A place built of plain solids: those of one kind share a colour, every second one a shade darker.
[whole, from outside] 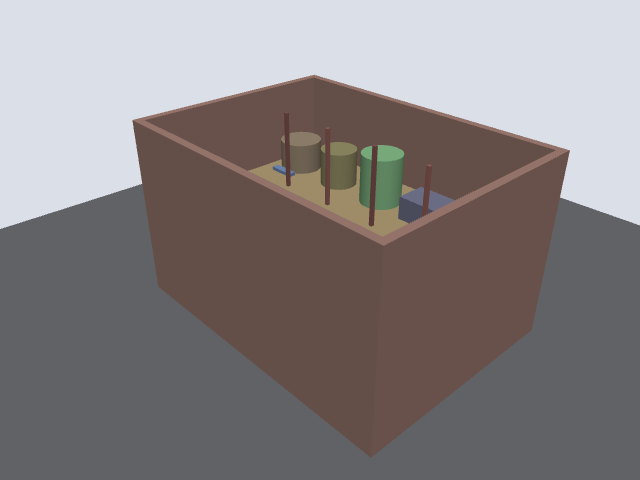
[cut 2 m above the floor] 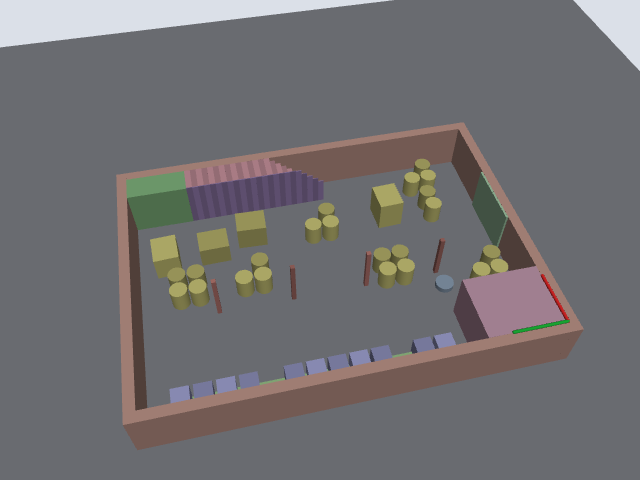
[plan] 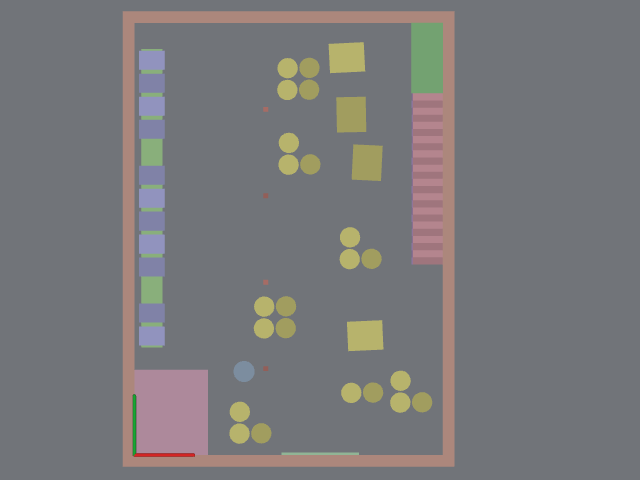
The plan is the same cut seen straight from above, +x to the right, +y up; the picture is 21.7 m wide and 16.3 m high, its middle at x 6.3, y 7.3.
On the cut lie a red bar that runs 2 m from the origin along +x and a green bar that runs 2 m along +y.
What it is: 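The cask floor and the brewing floor of a tower brewery's brewhouse, with the steep straight timber stair of 25 risers, its west side open behind a timber rail, beside a well 1.3 m broad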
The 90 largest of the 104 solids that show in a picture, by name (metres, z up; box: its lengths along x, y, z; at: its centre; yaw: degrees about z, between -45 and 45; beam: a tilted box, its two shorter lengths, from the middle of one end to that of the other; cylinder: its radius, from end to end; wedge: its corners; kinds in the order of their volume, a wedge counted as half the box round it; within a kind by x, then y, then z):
{
 "wall_1": {"box": [0.4, 15.47, 9.27], "at": [-0.2, 7.33, 4.59]},
 "wall_2": {"box": [11.27, 0.4, 9.27], "at": [5.24, -0.2, 4.59]},
 "wall_3": {"box": [11.27, 0.4, 9.27], "at": [5.24, 14.87, 4.59]},
 "wall_4": {"box": [0.4, 15.47, 9.27], "at": [10.67, 7.33, 4.59]},
 "upper_floor_1": {"box": [8.15, 14.69, 0.3], "at": [4.07, 7.33, 4.88]},
 "office_1": {"box": [2.5, 2.9, 2.25], "at": [1.25, 1.45, 1.07]},
 "stair_steps_1": {"box": [1.02, 0.25, 0.25], "at": [9.96, 6.59, 0.08]},
 "stair_steps_2": {"box": [1.02, 0.25, 0.45], "at": [9.96, 6.83, 0.18]},
 "stair_steps_3": {"box": [1.02, 0.25, 0.65], "at": [9.96, 7.08, 0.28]},
 "stair_steps_4": {"box": [1.02, 0.25, 0.86], "at": [9.96, 7.32, 0.38]},
 "stair_steps_5": {"box": [1.02, 0.25, 1.06], "at": [9.96, 7.56, 0.48]},
 "stair_steps_6": {"box": [1.02, 0.25, 1.26], "at": [9.96, 7.8, 0.58]},
 "stair_steps_7": {"box": [1.02, 0.25, 1.46], "at": [9.96, 8.04, 0.68]},
 "stair_steps_8": {"box": [1.02, 0.25, 1.66], "at": [9.96, 8.29, 0.78]},
 "stair_steps_9": {"box": [1.02, 0.25, 1.86], "at": [9.96, 8.53, 0.88]},
 "stair_steps_10": {"box": [1.02, 0.25, 2.06], "at": [9.96, 8.77, 0.98]},
 "stair_steps_11": {"box": [1.02, 0.25, 2.26], "at": [9.96, 9.01, 1.08]},
 "stair_steps_12": {"box": [1.02, 0.25, 2.47], "at": [9.96, 9.26, 1.18]},
 "stair_steps_13": {"box": [1.02, 0.25, 2.67], "at": [9.96, 9.5, 1.28]},
 "stair_steps_14": {"box": [1.02, 0.25, 2.87], "at": [9.96, 9.74, 1.38]},
 "stair_steps_15": {"box": [1.02, 0.25, 3.07], "at": [9.96, 9.98, 1.48]},
 "stair_steps_16": {"box": [1.02, 0.25, 3.27], "at": [9.96, 10.22, 1.59]},
 "stair_steps_17": {"box": [1.02, 0.25, 3.47], "at": [9.96, 10.46, 1.69]},
 "stair_steps_18": {"box": [1.02, 0.25, 3.67], "at": [9.96, 10.71, 1.79]},
 "stair_steps_19": {"box": [1.02, 0.25, 3.87], "at": [9.96, 10.95, 1.89]},
 "stair_steps_20": {"box": [1.02, 0.25, 4.08], "at": [9.96, 11.19, 1.99]},
 "stair_steps_21": {"box": [1.02, 0.25, 4.28], "at": [9.96, 11.43, 2.09]},
 "stair_steps_22": {"box": [1.02, 0.25, 4.48], "at": [9.96, 11.68, 2.19]},
 "stair_steps_23": {"box": [1.02, 0.25, 4.68], "at": [9.96, 11.92, 2.29]},
 "stair_steps_24": {"box": [1.02, 0.25, 4.88], "at": [9.96, 12.16, 2.39]},
 "stair_head_landing_1": {"box": [1.08, 2.4, 5.08], "at": [9.94, 13.48, 2.49]},
 "load_1": {"cylinder": 0.34, "from": [3.57, 0.73, -0.05], "to": [3.57, 0.73, 0.88]},
 "load_2": {"cylinder": 0.34, "from": [3.58, 1.47, -0.05], "to": [3.58, 1.47, 0.88]},
 "load_3": {"cylinder": 0.34, "from": [4.31, 0.74, -0.05], "to": [4.31, 0.74, 0.88]},
 "load_4": {"cylinder": 0.34, "from": [4.4, 4.3, -0.05], "to": [4.4, 4.3, 0.88]},
 "load_5": {"cylinder": 0.34, "from": [4.41, 5.04, -0.05], "to": [4.41, 5.04, 0.88]},
 "load_6": {"cylinder": 0.34, "from": [5.14, 4.31, -0.05], "to": [5.14, 4.31, 0.88]},
 "load_7": {"cylinder": 0.34, "from": [5.15, 5.05, -0.05], "to": [5.15, 5.05, 0.88]},
 "load_8": {"cylinder": 0.34, "from": [5.19, 12.39, -0.05], "to": [5.19, 12.39, 0.88]},
 "load_9": {"cylinder": 0.34, "from": [5.2, 13.13, -0.05], "to": [5.2, 13.13, 0.88]},
 "load_10": {"cylinder": 0.34, "from": [5.23, 9.86, -0.05], "to": [5.23, 9.86, 0.88]},
 "load_11": {"cylinder": 0.34, "from": [5.24, 10.6, -0.05], "to": [5.24, 10.6, 0.88]},
 "load_12": {"cylinder": 0.34, "from": [5.93, 12.4, -0.05], "to": [5.93, 12.4, 0.88]},
 "load_13": {"cylinder": 0.34, "from": [5.94, 13.14, -0.05], "to": [5.94, 13.14, 0.88]},
 "load_14": {"cylinder": 0.34, "from": [5.97, 9.87, -0.05], "to": [5.97, 9.87, 0.88]},
 "load_15": {"box": [1.2, 1.0, 1.13], "at": [7.21, 13.49, 0.52], "yaw": 2.8},
 "load_16": {"cylinder": 0.34, "from": [7.31, 6.65, -0.05], "to": [7.31, 6.65, 0.88]},
 "load_17": {"cylinder": 0.34, "from": [7.32, 7.39, -0.05], "to": [7.32, 7.39, 0.88]},
 "load_18": {"cylinder": 0.34, "from": [7.36, 2.11, -0.05], "to": [7.36, 2.11, 0.88]},
 "load_19": {"box": [1.0, 1.2, 0.97], "at": [7.36, 11.56, 0.44], "yaw": 1.1},
 "load_20": {"box": [1.2, 1.0, 1.37], "at": [7.83, 4.05, 0.64], "yaw": 2.6},
 "load_21": {"box": [1.0, 1.2, 1.13], "at": [7.9, 9.93, 0.52], "yaw": -2.8},
 "load_22": {"cylinder": 0.34, "from": [8.05, 6.66, -0.05], "to": [8.05, 6.66, 0.88]},
 "load_23": {"cylinder": 0.34, "from": [8.1, 2.12, -0.05], "to": [8.1, 2.12, 0.88]},
 "load_24": {"cylinder": 0.34, "from": [9.03, 1.78, -0.05], "to": [9.03, 1.78, 0.88]},
 "load_25": {"cylinder": 0.34, "from": [9.04, 2.52, -0.05], "to": [9.04, 2.52, 0.88]},
 "load_26": {"cylinder": 0.34, "from": [9.77, 1.79, -0.05], "to": [9.77, 1.79, 0.88]},
 "liquor_back_1": {"cylinder": 1.03, "from": [2.27, 7.33, 4.98], "to": [2.27, 7.33, 7.54]},
 "mash_tun_1": {"cylinder": 1.09, "from": [2.27, 1.47, 4.98], "to": [2.27, 1.47, 6.61]},
 "copper_1": {"cylinder": 0.94, "from": [2.27, 4.4, 4.98], "to": [2.27, 4.4, 6.9]},
 "cask_1": {"box": [0.88, 0.65, 0.74], "at": [0.59, 4.04, 0.67]},
 "cask_2": {"box": [0.88, 0.65, 0.74], "at": [0.59, 4.82, 0.67]},
 "cask_3": {"box": [0.88, 0.65, 0.74], "at": [0.59, 6.38, 0.67]},
 "cask_4": {"box": [0.88, 0.65, 0.74], "at": [0.59, 7.16, 0.67]},
 "cask_5": {"box": [0.88, 0.65, 0.74], "at": [0.59, 7.94, 0.67]},
 "cask_6": {"box": [0.88, 0.65, 0.74], "at": [0.59, 8.72, 0.67]},
 "cask_7": {"box": [0.88, 0.65, 0.74], "at": [0.59, 9.5, 0.67]},
 "cask_8": {"box": [0.88, 0.65, 0.74], "at": [0.59, 11.06, 0.67]},
 "cask_9": {"box": [0.88, 0.65, 0.74], "at": [0.59, 11.84, 0.67]},
 "cask_10": {"box": [0.88, 0.65, 0.74], "at": [0.59, 12.62, 0.67]},
 "cask_11": {"box": [0.88, 0.65, 0.74], "at": [0.59, 13.4, 0.67]},
 "hop_back_1": {"box": [1.56, 2.16, 1.19], "at": [2.27, 10.27, 5.58]},
 "stillage_1": {"box": [0.72, 10.14, 0.39], "at": [0.59, 8.72, 0.14]},
 "post_1": {"box": [0.17, 0.17, 8.97], "at": [4.46, 2.93, 4.44]},
 "post_2": {"box": [0.17, 0.17, 8.97], "at": [4.46, 5.87, 4.44]},
 "post_3": {"box": [0.17, 0.17, 8.97], "at": [4.46, 8.8, 4.44]},
 "post_4": {"box": [0.17, 0.17, 8.97], "at": [4.46, 11.74, 4.44]},
 "loading_door_1": {"box": [2.64, 0.09, 2.87], "at": [6.31, 0.04, 1.39]},
 "stair_rail_1": {"box": [0.04, 0.25, 4.04], "at": [9.43, 9.98, 1.97]},
 "stair_rail_2": {"box": [0.04, 0.25, 4.25], "at": [9.43, 10.22, 2.07]},
 "stair_rail_3": {"box": [0.04, 0.25, 4.45], "at": [9.43, 10.46, 2.17]},
 "stair_rail_4": {"box": [0.04, 0.25, 4.65], "at": [9.43, 10.71, 2.27]},
 "stair_rail_5": {"box": [0.04, 0.25, 4.85], "at": [9.43, 10.95, 2.37]},
 "stair_rail_6": {"box": [0.04, 0.25, 5.05], "at": [9.43, 11.19, 2.48]},
 "stair_rail_7": {"box": [0.04, 0.25, 5.25], "at": [9.43, 11.43, 2.58]},
 "stair_rail_8": {"box": [0.04, 0.25, 5.45], "at": [9.43, 11.67, 2.68]},
 "stair_rail_9": {"box": [0.04, 0.25, 5.65], "at": [9.43, 11.91, 2.78]},
 "stair_rail_10": {"box": [0.04, 0.31, 5.86], "at": [9.43, 12.19, 2.88]},
 "plinth_walk_1": {"box": [0.4, 1.4, 0.22], "at": [3.55, 1.47, 5.09]},
 "hose_coil_1": {"cylinder": 0.36, "from": [3.72, 2.83, -0.05], "to": [3.72, 2.83, 0.23]}
}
